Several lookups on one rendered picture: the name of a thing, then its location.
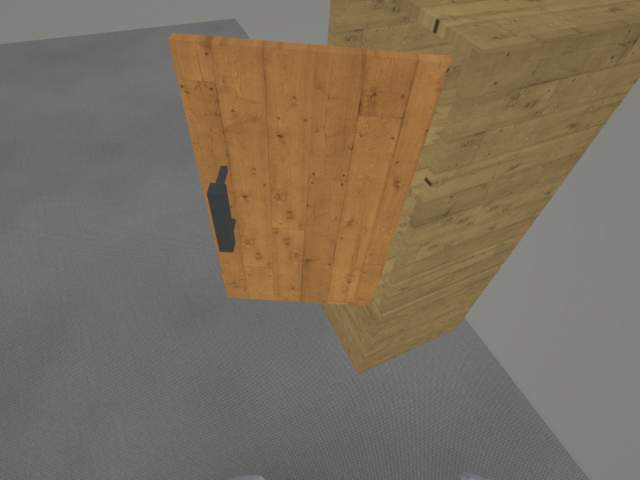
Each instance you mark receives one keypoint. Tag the handle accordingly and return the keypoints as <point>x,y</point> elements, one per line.
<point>224,224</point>

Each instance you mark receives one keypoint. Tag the cupboard door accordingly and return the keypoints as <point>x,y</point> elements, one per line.
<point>321,144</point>

